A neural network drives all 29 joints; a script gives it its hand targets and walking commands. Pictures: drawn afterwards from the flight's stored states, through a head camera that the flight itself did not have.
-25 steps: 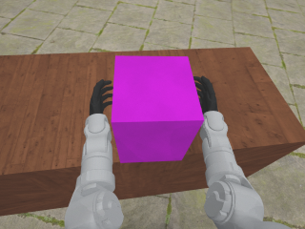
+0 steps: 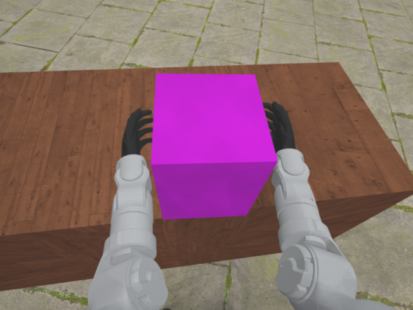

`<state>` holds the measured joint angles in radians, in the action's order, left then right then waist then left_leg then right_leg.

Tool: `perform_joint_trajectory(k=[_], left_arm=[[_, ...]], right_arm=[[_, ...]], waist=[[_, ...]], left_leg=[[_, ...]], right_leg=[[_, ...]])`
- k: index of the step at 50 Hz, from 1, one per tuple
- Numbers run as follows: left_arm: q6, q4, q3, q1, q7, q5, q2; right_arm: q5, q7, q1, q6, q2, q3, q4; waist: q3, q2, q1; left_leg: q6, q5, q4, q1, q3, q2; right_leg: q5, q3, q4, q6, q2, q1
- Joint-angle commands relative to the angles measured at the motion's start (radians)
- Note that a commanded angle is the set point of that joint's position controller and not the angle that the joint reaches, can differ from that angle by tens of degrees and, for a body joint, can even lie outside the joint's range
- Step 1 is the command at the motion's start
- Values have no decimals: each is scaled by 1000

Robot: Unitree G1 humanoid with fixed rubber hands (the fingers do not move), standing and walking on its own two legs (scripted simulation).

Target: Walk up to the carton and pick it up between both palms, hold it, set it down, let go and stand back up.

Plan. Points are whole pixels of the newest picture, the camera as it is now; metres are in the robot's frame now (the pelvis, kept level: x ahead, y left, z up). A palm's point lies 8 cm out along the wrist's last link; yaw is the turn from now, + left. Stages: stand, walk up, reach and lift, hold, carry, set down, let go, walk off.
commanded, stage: set down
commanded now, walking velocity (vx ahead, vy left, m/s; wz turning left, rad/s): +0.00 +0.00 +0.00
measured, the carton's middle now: (205, 152) +0.42 +0.05 +0.01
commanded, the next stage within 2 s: none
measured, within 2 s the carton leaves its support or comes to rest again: neither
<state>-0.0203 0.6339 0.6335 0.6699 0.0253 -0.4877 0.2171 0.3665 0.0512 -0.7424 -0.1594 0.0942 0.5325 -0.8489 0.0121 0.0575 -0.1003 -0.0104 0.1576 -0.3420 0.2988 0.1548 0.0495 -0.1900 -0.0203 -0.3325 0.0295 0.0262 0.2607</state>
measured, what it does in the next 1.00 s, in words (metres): stands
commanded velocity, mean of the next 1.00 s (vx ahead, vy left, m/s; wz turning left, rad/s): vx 0.00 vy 0.00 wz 0.00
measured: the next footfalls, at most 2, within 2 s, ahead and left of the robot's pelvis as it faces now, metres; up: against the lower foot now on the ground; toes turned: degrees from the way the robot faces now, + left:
none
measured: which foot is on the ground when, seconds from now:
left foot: down 0.00-1.00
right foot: down 0.00-1.00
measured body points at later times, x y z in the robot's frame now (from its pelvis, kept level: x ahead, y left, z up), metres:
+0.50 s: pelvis +0.00 +0.00 -0.02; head +0.05 +0.01 +0.42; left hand +0.40 +0.25 +0.04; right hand +0.47 -0.12 +0.05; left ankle +0.00 +0.11 -0.75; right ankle -0.02 -0.10 -0.75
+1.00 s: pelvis -0.02 -0.01 -0.01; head +0.03 -0.01 +0.44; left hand +0.40 +0.26 +0.14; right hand +0.48 -0.12 +0.14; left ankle +0.00 +0.11 -0.75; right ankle -0.02 -0.10 -0.75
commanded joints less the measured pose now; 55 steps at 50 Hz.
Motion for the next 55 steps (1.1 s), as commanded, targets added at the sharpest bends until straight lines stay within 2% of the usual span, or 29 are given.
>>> perform_joint_trajectory(k=[1, 3, 5, 8, 10, 11, 15, 16, 17, 18, 19, 21, 22, 24, 27, 31, 34, 35, 38, 39, 40, 42, 44, 46, 48, 50, 52, 54, 55], left_arm=[[-10, 37, -90, 248, -13, 3, 45], [-62, 32, -116, 259, 58, 63, -116], [-107, 52, -212, 318, 124, 166, -179], [-167, 124, -297, 413, 158, 291, -237], [-210, 197, -350, 458, 163, 361, -276], [-235, 217, -399, 538, 164, 422, -329], [-286, 380, -486, 527, 165, 533, -393], [-289, 408, -516, 554, 160, 566, -411], [-280, 481, -528, 552, 150, 594, -421], [-272, 505, -547, 545, 138, 618, -423], [-271, 514, -563, 555, 129, 629, -439], [-271, 561, -588, 568, 110, 663, -464], [-271, 577, -590, 565, 98, 676, -474], [-285, 550, -612, 579, 87, 683, -499], [-282, 550, -605, 580, 77, 700, -521], [-274, 419, -582, 593, 65, 712, -567], [-226, 340, -554, 584, 46, 696, -603], [-205, 301, -568, 614, 44, 714, -608], [-156, 240, -529, 609, 43, 717, -634], [-140, 196, -532, 622, 42, 716, -641], [-123, 182, -518, 615, 42, 708, -648], [-69, 125, -515, 627, 39, 706, -647], [-2, 121, -515, 670, 37, 695, -670], [70, 46, -517, 630, 45, 690, -646], [147, 5, -538, 674, 52, 695, -645], [218, 53, -549, 692, 57, 707, -643], [278, 35, -554, 710, 68, 718, -648], [325, 111, -560, 658, 67, 705, -634], [328, 78, -558, 675, 68, 704, -643]], right_arm=[[13, 68, -312, 22, 129, -198, -79], [-109, 19, -356, 5, -49, -240, -81], [-249, -29, -422, -7, -109, -330, -143], [-376, -71, -490, -41, -185, -421, -221], [-449, -87, -532, -64, -240, -468, -267], [-472, -97, -571, -81, -278, -459, -251], [-593, -113, -593, -105, -396, -535, -330], [-620, -115, -609, -106, -423, -548, -349], [-639, -115, -616, -101, -444, -572, -389], [-658, -112, -606, -98, -455, -585, -432], [-682, -109, -617, -103, -498, -582, -440], [-726, -94, -648, -118, -515, -629, -449], [-739, -86, -646, -121, -515, -645, -460], [-761, -66, -649, -130, -539, -658, -460], [-806, -36, -677, -135, -554, -710, -410], [-858, -18, -667, -125, -551, -760, -322], [-886, -24, -669, -90, -558, -777, -279], [-892, -30, -690, -76, -575, -778, -249], [-879, -45, -706, -41, -588, -774, -162], [-863, -57, -705, -32, -584, -748, -112], [-862, -65, -714, -15, -590, -742, -93], [-859, -78, -724, 18, -598, -714, -42], [-838, -91, -761, 77, -610, -680, -74], [-843, -103, -717, 115, -627, -664, -79], [-822, -110, -741, 174, -663, -625, -66], [-808, -111, -758, 245, -640, -621, -135], [-818, -107, -773, 292, -637, -610, -105], [-827, -97, -766, 333, -639, -625, -121], [-822, -96, -757, 341, -624, -621, -95]], waist=[[-394, -1, -86], [-453, -23, -91], [-555, -43, -88], [-721, -63, -85], [-791, -69, -85], [-904, -68, -35], [-957, -83, -37], [-945, -94, -19], [-885, -70, -16], [-832, -65, -18], [-832, -97, -8], [-807, -83, -19], [-802, -55, -17], [-825, -61, -19], [-848, -34, -46], [-948, -3, -59], [-921, 11, -68], [-931, -5, -57], [-962, 46, -67], [-992, 55, -51], [-992, 29, -56], [-986, 28, -51], [-891, 3, -32], [-921, -15, -19], [-869, -57, -8], [-722, -52, -15], [-703, -53, -19], [-638, -36, -20], [-636, -36, -28]], left_leg=[[-35, -429, -41, -98, 15, -37], [-29, -464, -62, -80, -6, -37], [-23, -480, -101, -49, -35, -29], [-3, -471, -151, -5, -58, -20], [13, -455, -190, 19, -66, -18], [30, -414, -193, 16, -50, -22], [66, -460, -267, -36, -70, -8], [77, -448, -272, -44, -82, -4], [78, -458, -284, -50, -90, 1], [78, -461, -283, -57, -94, -2], [92, -475, -287, -66, -106, 2], [88, -522, -300, -67, -121, 5], [83, -490, -302, -34, -124, 3], [84, -493, -295, -21, -119, 1], [76, -494, -283, -4, -119, 2], [64, -510, -274, 53, -109, -11], [47, -443, -228, 117, -93, -28], [42, -423, -214, 117, -91, -31], [33, -375, -182, 157, -91, -32], [33, -376, -173, 141, -85, -36], [38, -373, -164, 153, -85, -40], [40, -374, -145, 97, -83, -42], [39, -343, -116, 71, -86, -42], [57, -429, -125, -64, -96, -32], [65, -400, -108, -136, -101, -32], [51, -319, -84, -152, -111, -31], [51, -307, -63, -154, -114, -29], [32, -260, -41, -139, -118, -25], [28, -257, -37, -132, -105, -30]], right_leg=[[245, 10, 4, -26, -7, -173], [293, 24, 4, -22, 4, -169], [308, 36, -6, -14, 24, -105], [297, 51, -42, -1, 19, -52], [288, 52, -77, 4, 18, -25], [293, 50, -90, -3, 18, 16], [285, 22, -126, -5, 37, 148], [249, 12, -125, -1, 41, 192], [234, 8, -122, -1, 39, 227], [223, 1, -121, -4, 42, 252], [224, 2, -119, 4, 45, 275], [255, -5, -131, 5, 42, 294], [247, -6, -140, -5, 40, 295], [279, -3, -156, -13, 35, 267], [304, -5, -167, -22, 30, 243], [445, 19, -200, -46, 24, 124], [512, 41, -194, -66, 15, 3], [506, 47, -190, -72, 13, -22], [540, 63, -187, -73, 6, -103], [585, 59, -190, -86, 5, -136], [576, 65, -176, -87, 1, -157], [565, 60, -156, -82, 1, -158], [487, 57, -113, -79, 7, -117], [485, 22, -86, -64, 27, -75], [368, 23, -33, -51, 34, -7], [223, 17, 7, -39, 34, 47], [204, 12, 23, -36, 31, 25], [145, 20, 36, -36, 27, 13], [161, 22, 33, -41, 19, -13]])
